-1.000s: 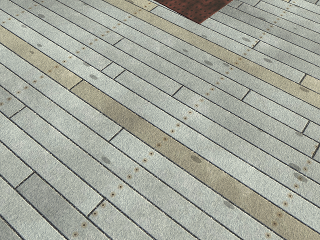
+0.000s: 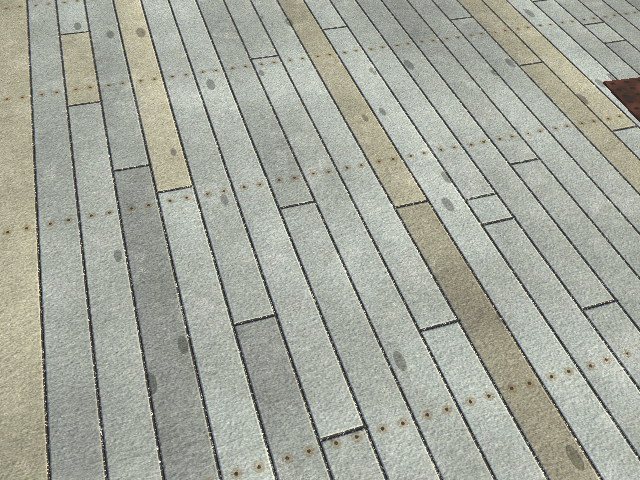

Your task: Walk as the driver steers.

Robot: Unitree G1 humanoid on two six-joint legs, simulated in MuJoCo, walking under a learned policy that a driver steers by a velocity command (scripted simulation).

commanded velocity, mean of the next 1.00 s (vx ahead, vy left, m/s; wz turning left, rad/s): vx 0.44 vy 0.00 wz -0.09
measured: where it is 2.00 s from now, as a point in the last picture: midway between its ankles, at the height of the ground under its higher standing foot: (306, 417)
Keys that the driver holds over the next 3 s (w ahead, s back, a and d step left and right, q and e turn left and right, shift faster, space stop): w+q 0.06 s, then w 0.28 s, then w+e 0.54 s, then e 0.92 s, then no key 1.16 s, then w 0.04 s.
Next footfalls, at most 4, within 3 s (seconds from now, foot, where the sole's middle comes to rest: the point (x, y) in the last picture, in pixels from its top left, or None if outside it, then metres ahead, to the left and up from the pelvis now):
0.42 right None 0.38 -0.06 -0.77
0.94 left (259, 404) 0.66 0.13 -0.77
1.44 right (361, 416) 0.64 -0.09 -0.77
1.90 left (286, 377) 0.73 0.08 -0.77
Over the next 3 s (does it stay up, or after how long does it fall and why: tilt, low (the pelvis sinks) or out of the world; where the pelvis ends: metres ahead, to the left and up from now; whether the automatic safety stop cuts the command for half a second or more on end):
stays up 0.61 0.03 0.01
